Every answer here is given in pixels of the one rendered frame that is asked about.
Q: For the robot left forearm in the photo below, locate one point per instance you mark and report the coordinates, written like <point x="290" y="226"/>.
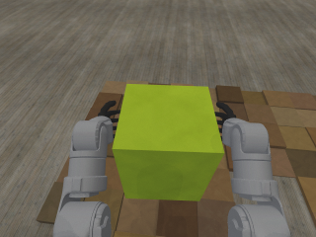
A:
<point x="87" y="163"/>

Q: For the robot right upper arm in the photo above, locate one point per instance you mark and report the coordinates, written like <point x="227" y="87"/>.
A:
<point x="256" y="220"/>

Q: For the robot right forearm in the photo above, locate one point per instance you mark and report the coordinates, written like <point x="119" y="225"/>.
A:
<point x="252" y="168"/>

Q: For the robot right hand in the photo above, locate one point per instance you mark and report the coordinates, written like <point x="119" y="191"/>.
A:
<point x="229" y="115"/>

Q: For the robot left upper arm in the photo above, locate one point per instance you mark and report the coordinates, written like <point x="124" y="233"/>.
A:
<point x="84" y="219"/>

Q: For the carton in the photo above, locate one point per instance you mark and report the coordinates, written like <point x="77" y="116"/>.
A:
<point x="167" y="144"/>

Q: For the robot left hand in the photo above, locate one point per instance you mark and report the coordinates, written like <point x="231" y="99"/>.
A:
<point x="104" y="112"/>

